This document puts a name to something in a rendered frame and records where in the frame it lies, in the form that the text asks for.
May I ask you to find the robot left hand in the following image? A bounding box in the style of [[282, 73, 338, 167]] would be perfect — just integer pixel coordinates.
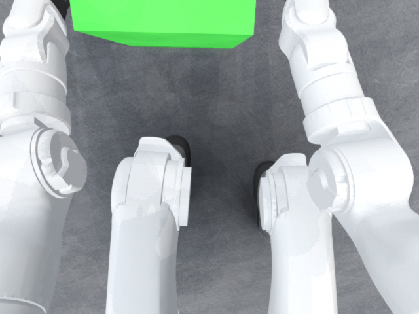
[[51, 0, 70, 20]]

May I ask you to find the carton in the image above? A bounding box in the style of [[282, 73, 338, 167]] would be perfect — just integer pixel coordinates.
[[69, 0, 256, 49]]

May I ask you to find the robot left forearm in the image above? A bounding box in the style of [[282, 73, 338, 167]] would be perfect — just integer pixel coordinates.
[[0, 0, 71, 137]]

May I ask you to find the right robot thigh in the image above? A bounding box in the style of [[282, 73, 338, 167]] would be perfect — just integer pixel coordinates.
[[259, 165, 338, 314]]

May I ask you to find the right robot upper arm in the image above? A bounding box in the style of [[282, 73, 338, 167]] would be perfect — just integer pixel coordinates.
[[306, 137, 419, 314]]

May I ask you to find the robot right forearm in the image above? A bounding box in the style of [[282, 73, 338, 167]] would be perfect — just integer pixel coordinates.
[[278, 0, 414, 186]]

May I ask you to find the left robot shin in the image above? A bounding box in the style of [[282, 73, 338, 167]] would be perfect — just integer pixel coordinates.
[[111, 137, 182, 214]]

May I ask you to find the left robot upper arm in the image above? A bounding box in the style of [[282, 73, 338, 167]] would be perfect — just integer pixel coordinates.
[[0, 128, 87, 314]]

